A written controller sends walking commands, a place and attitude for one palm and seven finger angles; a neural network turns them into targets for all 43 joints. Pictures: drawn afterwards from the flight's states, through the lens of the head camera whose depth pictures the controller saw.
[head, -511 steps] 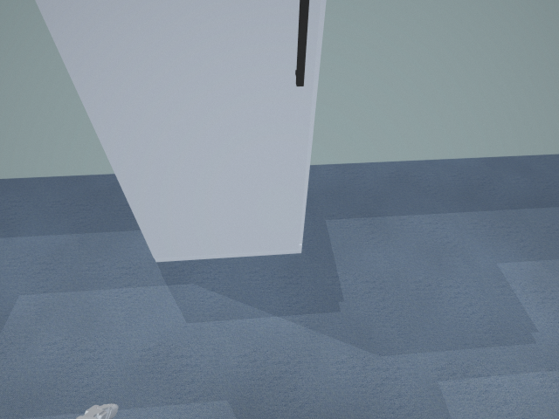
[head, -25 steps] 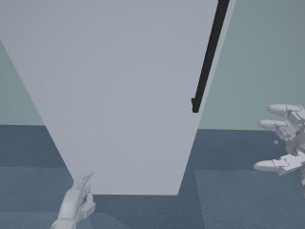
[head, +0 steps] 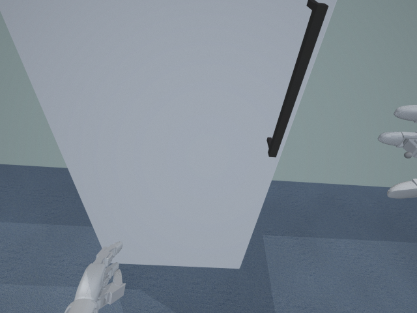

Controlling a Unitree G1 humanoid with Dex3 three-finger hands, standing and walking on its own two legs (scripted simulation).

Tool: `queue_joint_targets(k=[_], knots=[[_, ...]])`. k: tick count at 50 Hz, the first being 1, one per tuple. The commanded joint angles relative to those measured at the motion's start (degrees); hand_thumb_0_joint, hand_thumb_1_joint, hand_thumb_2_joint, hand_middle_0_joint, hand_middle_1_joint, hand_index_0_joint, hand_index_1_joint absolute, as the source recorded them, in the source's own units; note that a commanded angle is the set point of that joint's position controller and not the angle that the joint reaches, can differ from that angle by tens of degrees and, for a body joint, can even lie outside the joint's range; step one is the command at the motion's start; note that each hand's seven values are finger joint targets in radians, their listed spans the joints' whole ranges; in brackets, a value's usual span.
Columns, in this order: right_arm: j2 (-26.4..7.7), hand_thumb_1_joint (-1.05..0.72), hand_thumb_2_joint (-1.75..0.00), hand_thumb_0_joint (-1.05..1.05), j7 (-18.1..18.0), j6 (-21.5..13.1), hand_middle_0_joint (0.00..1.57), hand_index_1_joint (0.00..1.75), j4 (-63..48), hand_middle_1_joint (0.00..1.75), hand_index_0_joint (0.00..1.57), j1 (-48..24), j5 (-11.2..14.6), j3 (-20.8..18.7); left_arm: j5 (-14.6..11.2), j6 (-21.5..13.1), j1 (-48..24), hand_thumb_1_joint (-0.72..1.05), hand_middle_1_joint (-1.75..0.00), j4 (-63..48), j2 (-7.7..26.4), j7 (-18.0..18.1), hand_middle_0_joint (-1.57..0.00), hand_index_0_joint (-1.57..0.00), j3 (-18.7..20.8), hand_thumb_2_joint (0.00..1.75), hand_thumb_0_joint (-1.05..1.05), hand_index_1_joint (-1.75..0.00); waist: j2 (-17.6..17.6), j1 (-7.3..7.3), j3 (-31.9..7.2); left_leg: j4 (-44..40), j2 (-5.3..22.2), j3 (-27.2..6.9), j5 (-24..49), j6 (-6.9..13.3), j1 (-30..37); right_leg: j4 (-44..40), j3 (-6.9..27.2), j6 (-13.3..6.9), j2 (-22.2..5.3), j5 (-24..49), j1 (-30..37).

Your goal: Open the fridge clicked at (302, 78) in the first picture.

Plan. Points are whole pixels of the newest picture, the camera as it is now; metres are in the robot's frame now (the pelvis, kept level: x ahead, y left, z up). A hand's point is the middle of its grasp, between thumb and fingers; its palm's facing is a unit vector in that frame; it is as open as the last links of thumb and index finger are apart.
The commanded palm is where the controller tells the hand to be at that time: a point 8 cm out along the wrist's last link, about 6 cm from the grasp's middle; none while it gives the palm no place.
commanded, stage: raise the hand to about handle height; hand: right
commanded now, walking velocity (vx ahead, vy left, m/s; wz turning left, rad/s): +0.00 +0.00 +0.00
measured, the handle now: (289, 90) +0.48 -0.15 +0.24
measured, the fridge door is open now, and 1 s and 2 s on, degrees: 0 0 0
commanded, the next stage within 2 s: move the hooked fingers beside the handle in 0.34 s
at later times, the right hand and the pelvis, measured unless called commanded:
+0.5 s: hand (399, 155) +0.28 -0.27 +0.25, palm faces +0.13 +0.98 -0.11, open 14.0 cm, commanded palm +0.25 -0.31 +0.25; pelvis +0.00 +0.01 +0.00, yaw +0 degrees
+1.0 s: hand (372, 143) +0.32 -0.25 +0.24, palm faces +0.11 +0.99 -0.07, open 14.0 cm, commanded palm +0.29 -0.29 +0.24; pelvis +0.00 +0.01 +0.00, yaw +0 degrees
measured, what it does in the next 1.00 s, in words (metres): stands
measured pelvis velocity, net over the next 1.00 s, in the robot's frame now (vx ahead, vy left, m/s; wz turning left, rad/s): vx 0.00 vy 0.01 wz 0.00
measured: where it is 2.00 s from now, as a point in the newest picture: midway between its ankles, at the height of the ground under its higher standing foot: outside the picture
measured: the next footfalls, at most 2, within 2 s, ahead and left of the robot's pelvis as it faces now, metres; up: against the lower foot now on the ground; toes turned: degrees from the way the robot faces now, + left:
none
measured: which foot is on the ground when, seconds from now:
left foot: down 0.00-1.00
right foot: down 0.00-1.00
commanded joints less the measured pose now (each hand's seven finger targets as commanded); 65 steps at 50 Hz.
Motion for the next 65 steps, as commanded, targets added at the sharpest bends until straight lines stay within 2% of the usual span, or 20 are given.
queue_joint_targets(k=[1, 2, 5, 9, 13, 14, 18, 19, 23, 30, 36, 39, 41, 49, 51, 54, 58, 59, 63, 65], knots=[[-16.49, 0.50, -0.30, 0.00, -0.67, -4.31, 0.30, 1.20, -14.83, 1.20, 0.30, -17.13, 1.26, -6.78, 0.35, -3.85, -11.29, 0.90, -0.30, -11.39, 5.60, 0.32, -0.20, -0.20, 3.05, 0.90, 0.00, -0.30, -1.03, -1.07, -10.57, -2.72, 0.50, -4.73, 7.80, 0.77, 3.22, -3.82, 5.37, 0.30, -0.50, 11.16, 1.24], [-16.60, 0.50, -0.30, 0.00, -1.20, -4.74, 0.30, 1.20, -16.21, 1.20, 0.30, -17.89, 1.15, -6.96, 0.36, -4.03, -11.28, 0.90, -0.30, -11.42, 5.37, 0.39, -0.20, -0.20, 2.96, 0.90, 0.00, -0.30, -3.11, -1.03, -10.46, -2.78, 0.43, -4.56, 7.39, 0.80, 2.65, -4.04, 5.36, 0.38, -0.41, 10.94, 1.74], [-17.54, 0.50, -0.30, 0.00, -2.51, -5.29, 0.30, 1.20, -16.38, 1.20, 0.30, -17.82, 0.94, -8.28, 0.62, -4.34, -11.01, 0.90, -0.30, -10.92, 5.31, 0.65, -0.20, -0.20, 3.06, 0.90, 0.00, -0.30, -2.55, -1.06, -10.25, -3.22, 0.51, -5.21, 7.18, 0.71, 3.20, -3.93, 4.93, 0.13, -0.51, 10.76, 1.48], [-15.00, 0.50, -0.30, 0.00, -2.67, -4.45, 0.30, 1.20, -13.14, 1.20, 0.30, -17.65, 0.41, -5.41, 0.32, -4.45, -10.49, 0.90, -0.30, -10.22, 5.29, 0.94, -0.20, -0.20, 3.03, 0.90, 0.00, -0.30, -1.76, -0.47, -6.60, -4.08, 0.57, -5.38, 4.99, 0.51, 1.45, -4.03, 4.84, 0.17, -0.73, 8.74, 0.55], [-13.99, 0.50, -0.30, 0.00, -2.18, -4.15, 0.30, 1.20, -13.76, 1.20, 0.30, -19.60, -0.12, -3.43, 0.13, -4.69, -10.55, 0.90, -0.30, -10.40, 5.19, 1.35, -0.20, -0.20, 2.87, 0.90, 0.00, -0.30, -3.40, 0.30, -7.85, -3.63, 0.43, -4.89, 4.57, 0.36, 0.65, -4.27, 5.06, 0.07, -0.44, 7.81, 1.93], [-14.79, 0.50, -0.30, 0.00, -2.06, -4.20, 0.30, 1.20, -13.31, 1.20, 0.30, -17.78, 0.37, -4.47, 0.31, -4.65, -10.62, 0.90, -0.30, -10.57, 5.15, 1.18, -0.20, -0.20, 2.91, 0.90, 0.00, -0.30, -0.69, -0.31, -7.47, -4.18, 0.63, -5.69, 4.57, 0.35, 1.71, -3.85, 5.12, 0.05, -0.72, 8.00, 0.98], [-15.75, 0.50, -0.30, 0.00, -1.75, -4.42, 0.30, 1.20, -13.80, 1.20, 0.30, -18.05, 0.41, -5.79, 0.34, -4.66, -10.81, 0.90, -0.30, -10.53, 5.29, 1.11, -0.20, -0.20, 2.84, 0.90, 0.00, -0.30, -1.26, -0.35, -9.46, -3.22, 0.46, -4.74, 6.36, 0.23, 2.43, -4.05, 5.14, -0.04, -0.41, 9.26, 1.48], [-16.61, 0.50, -0.30, 0.00, -1.72, -4.33, 0.30, 1.20, -12.50, 1.20, 0.30, -15.86, 0.75, -6.81, 0.52, -4.53, -10.76, 0.90, -0.30, -10.48, 5.21, 0.90, -0.20, -0.20, 2.90, 0.90, 0.00, -0.30, 0.70, -0.86, -8.84, -3.68, 0.61, -5.50, 6.86, 0.24, 3.22, -3.47, 5.08, -0.11, -0.59, 9.83, 0.54], [-15.95, 0.50, -0.30, 0.00, -1.70, -4.32, 0.30, 1.20, -11.98, 1.20, 0.30, -17.91, 0.82, -6.44, 0.28, -4.51, -10.72, 0.90, -0.30, -10.04, 5.35, 0.86, -0.20, -0.20, 2.91, 0.90, 0.00, -0.30, -0.98, -0.13, -8.85, -3.12, 0.70, -5.13, 8.53, 0.11, 2.39, -3.26, 4.82, -0.09, -0.39, 10.39, 0.88], [-12.77, 0.50, -0.30, 0.00, -1.77, -4.97, 0.30, 1.20, -10.28, 1.20, 0.30, -22.76, 0.17, -1.68, 0.15, -4.45, -10.60, 0.90, -0.30, -9.68, 5.29, 1.11, -0.20, -0.20, 2.97, 0.90, 0.00, -0.30, -0.47, 0.87, -8.02, -3.74, 0.99, -6.09, 6.15, -0.03, 0.94, -3.16, 4.91, -0.10, -0.41, 8.44, 0.87], [-15.38, 0.50, -0.30, 0.00, -3.47, -6.09, 0.30, 1.20, -9.96, 1.20, 0.30, -24.96, -0.84, -3.98, 0.48, -4.13, -10.47, 0.90, -0.30, -9.82, 5.12, 1.22, -0.20, -0.20, 3.18, 0.90, 0.00, -0.30, -0.95, 0.00, -11.38, -2.80, 0.97, -5.24, 9.03, 0.36, 3.61, -3.44, 5.04, -0.14, -0.24, 11.06, 1.53], [-13.25, 0.50, -0.30, 0.00, -3.50, -6.08, 0.30, 1.20, -8.13, 1.20, 0.30, -22.25, -0.53, -2.72, 0.49, -3.82, -10.31, 0.90, -0.30, -9.99, 4.86, 0.92, -0.20, -0.20, 3.12, 0.90, 0.00, -0.30, 1.32, -0.22, -9.82, -3.00, 0.86, -5.31, 9.86, 0.30, 3.44, -3.49, 4.87, -0.13, -0.49, 11.38, 0.65], [-12.03, 0.50, -0.30, 0.00, -3.59, -5.82, 0.30, 1.20, -7.78, 1.20, 0.30, -24.50, -0.81, -1.32, 0.28, -3.60, -10.29, 0.90, -0.30, -9.91, 5.02, 0.98, -0.20, -0.20, 3.16, 0.90, 0.00, -0.30, -0.36, 0.43, -9.51, -2.67, 0.75, -4.85, 9.99, 0.29, 2.21, -3.78, 4.75, -0.13, -0.37, 11.22, 1.20], [-13.12, 0.50, -0.30, 0.00, -5.46, -5.84, 0.30, 1.20, -7.91, 1.20, 0.30, -26.45, -1.60, -1.59, 0.33, -3.06, -9.98, 0.90, -0.30, -10.12, 5.06, 0.96, -0.20, -0.20, 3.48, 0.90, 0.00, -0.30, -0.08, 0.23, -10.67, -3.06, 0.79, -5.12, 8.98, 0.35, 2.84, -3.86, 4.50, -0.07, -0.61, 11.03, 1.21], [-10.83, 0.50, -0.30, 0.00, -5.70, -6.35, 0.30, 1.20, -8.50, 1.20, 0.30, -29.52, -1.72, 0.59, 0.31, -3.13, -9.96, 0.90, -0.30, -10.12, 4.77, 1.14, -0.20, -0.20, 3.31, 0.90, 0.00, -0.30, -1.19, 0.95, -11.65, -2.73, 0.69, -4.91, 9.38, 0.36, 2.22, -4.06, 4.58, -0.07, -0.35, 11.03, 2.36], [-10.76, 0.50, -0.30, 0.00, -5.98, -6.54, 0.30, 1.20, -4.68, 1.20, 0.30, -29.27, -1.91, 1.16, 0.35, -2.81, -9.06, 0.90, -0.30, -9.31, 5.13, 1.25, -0.20, -0.20, 3.47, 0.90, 0.00, -0.30, 1.49, 1.05, -9.95, -3.46, 0.64, -5.00, 8.20, 0.36, 1.79, -4.22, 4.74, -0.09, -0.69, 10.05, 1.30], [-10.80, 0.50, -0.30, 0.00, -6.61, -6.61, 0.30, 1.20, -3.45, 1.20, 0.30, -32.72, -2.62, 1.51, 0.27, -2.71, -8.85, 0.90, -0.30, -9.35, 5.09, 1.46, -0.20, -0.20, 3.56, 0.90, 0.00, -0.30, -1.01, 1.37, -11.16, -2.95, 0.66, -4.78, 8.72, 0.55, 1.38, -4.45, 4.87, -0.03, -0.45, 10.44, 2.21], [-11.00, 0.50, -0.30, 0.00, -6.79, -6.89, 0.30, 1.20, -4.27, 1.20, 0.30, -31.54, -2.62, 1.51, 0.37, -2.52, -8.85, 0.90, -0.30, -9.55, 5.15, 1.24, -0.20, -0.20, 3.68, 0.90, 0.00, -0.30, 1.05, 0.95, -12.20, -3.13, 0.76, -5.05, 9.44, 0.47, 2.93, -4.25, 4.66, -0.04, -0.66, 11.25, 1.96], [-10.62, 0.50, -0.30, 0.00, -7.08, -7.13, 0.30, 1.20, -1.80, 1.20, 0.30, -32.97, -2.76, 1.45, 0.28, -2.15, -8.48, 0.90, -0.30, -9.29, 5.07, 1.29, -0.20, -0.20, 3.52, 0.90, 0.00, -0.30, -0.26, 1.32, -11.86, -2.71, 0.64, -4.70, 10.70, 0.60, 2.28, -4.47, 4.63, 0.05, -0.54, 11.96, 2.02], [-9.77, 0.50, -0.30, 0.00, -7.11, -7.06, 0.30, 1.20, -0.85, 1.20, 0.30, -32.40, -2.79, 2.17, 0.29, -1.92, -8.41, 0.90, -0.30, -9.47, 5.19, 1.09, -0.20, -0.20, 3.60, 0.90, 0.00, -0.30, 1.46, 1.32, -11.30, -2.96, 0.67, -4.91, 10.74, 0.46, 2.58, -4.60, 4.43, -0.05, -0.66, 11.74, 1.15]])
